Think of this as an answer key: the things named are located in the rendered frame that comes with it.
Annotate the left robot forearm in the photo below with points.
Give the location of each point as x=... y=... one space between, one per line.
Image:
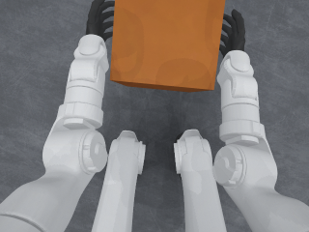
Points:
x=85 y=87

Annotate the right robot forearm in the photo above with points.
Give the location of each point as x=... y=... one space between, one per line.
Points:
x=240 y=103

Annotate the left robot thigh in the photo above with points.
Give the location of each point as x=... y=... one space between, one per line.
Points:
x=115 y=206

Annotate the robot right shin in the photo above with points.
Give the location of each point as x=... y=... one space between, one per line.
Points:
x=205 y=144

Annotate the left robot hand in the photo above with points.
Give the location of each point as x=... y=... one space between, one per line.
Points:
x=95 y=24

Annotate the left robot upper arm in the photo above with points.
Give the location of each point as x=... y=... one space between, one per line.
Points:
x=71 y=158

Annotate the carton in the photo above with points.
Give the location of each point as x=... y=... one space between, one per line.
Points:
x=168 y=45

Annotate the right robot hand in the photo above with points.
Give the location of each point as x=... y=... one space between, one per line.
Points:
x=236 y=33

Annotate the right robot upper arm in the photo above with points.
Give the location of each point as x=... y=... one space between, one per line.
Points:
x=249 y=176

